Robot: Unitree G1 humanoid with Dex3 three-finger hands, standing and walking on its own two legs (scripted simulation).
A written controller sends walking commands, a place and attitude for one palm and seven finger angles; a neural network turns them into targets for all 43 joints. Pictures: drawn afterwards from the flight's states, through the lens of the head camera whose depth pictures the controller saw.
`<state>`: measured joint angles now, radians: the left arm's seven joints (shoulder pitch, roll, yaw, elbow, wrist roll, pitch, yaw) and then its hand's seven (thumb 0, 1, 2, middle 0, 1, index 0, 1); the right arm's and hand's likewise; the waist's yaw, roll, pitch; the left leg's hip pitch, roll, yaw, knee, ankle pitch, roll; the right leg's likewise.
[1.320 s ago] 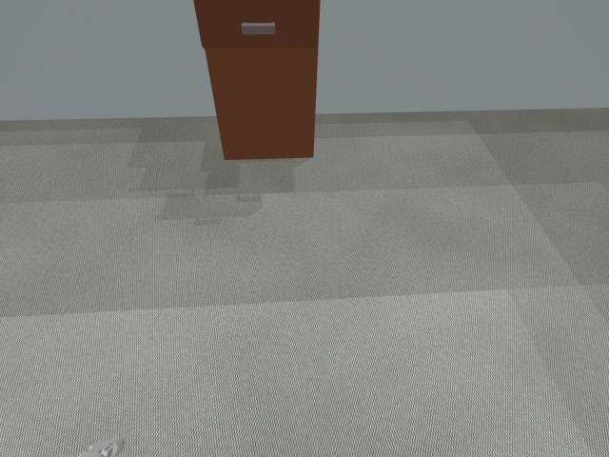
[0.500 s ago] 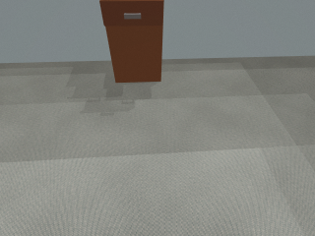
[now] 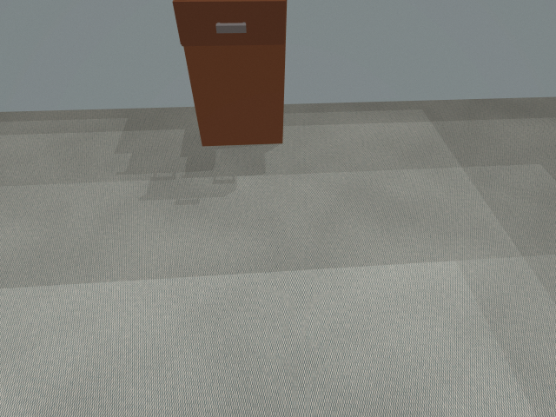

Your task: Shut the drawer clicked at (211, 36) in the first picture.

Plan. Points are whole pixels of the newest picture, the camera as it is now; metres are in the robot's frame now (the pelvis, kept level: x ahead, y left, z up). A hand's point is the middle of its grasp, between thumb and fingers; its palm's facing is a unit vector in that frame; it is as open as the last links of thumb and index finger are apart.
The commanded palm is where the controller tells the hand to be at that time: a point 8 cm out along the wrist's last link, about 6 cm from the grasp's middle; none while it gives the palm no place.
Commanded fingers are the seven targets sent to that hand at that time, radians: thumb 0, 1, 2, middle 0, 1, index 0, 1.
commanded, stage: look at it before walking up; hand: left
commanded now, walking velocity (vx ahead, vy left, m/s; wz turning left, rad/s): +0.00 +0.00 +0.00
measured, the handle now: (231, 26) +1.48 +0.28 -0.03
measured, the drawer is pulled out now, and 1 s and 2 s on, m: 0.19 0.19 0.19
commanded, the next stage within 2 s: walk to a spot facing it in 0.22 s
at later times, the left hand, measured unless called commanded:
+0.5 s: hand out of the picture +0.06 +0.23 -0.17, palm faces -0.01 -0.96 -0.29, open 7.4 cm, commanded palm none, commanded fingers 0.00 0.90 0.90 -0.20 -0.30 -0.20 -0.30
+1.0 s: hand (209, 333) +0.31 +0.16 -0.19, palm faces -0.10 -0.98 -0.19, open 7.4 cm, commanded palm none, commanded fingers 0.00 0.90 0.90 -0.20 -0.30 -0.20 -0.30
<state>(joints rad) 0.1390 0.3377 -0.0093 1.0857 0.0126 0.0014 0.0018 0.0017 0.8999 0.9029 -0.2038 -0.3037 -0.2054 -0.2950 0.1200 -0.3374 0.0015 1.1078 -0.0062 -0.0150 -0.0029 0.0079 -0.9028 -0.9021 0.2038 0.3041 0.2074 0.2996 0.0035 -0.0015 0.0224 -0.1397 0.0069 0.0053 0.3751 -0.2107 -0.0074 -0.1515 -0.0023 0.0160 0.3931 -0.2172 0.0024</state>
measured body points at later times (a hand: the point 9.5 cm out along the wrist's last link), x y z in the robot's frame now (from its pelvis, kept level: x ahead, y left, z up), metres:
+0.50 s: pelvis +0.02 +0.00 -0.01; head +0.00 +0.00 +0.44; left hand +0.06 +0.28 -0.15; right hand +0.07 -0.28 -0.15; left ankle -0.01 +0.12 -0.74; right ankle +0.00 -0.12 -0.74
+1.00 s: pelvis +0.19 -0.02 -0.03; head +0.24 -0.02 +0.42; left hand +0.31 +0.21 -0.17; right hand +0.00 -0.19 -0.15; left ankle +0.00 +0.12 -0.74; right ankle +0.31 -0.12 -0.74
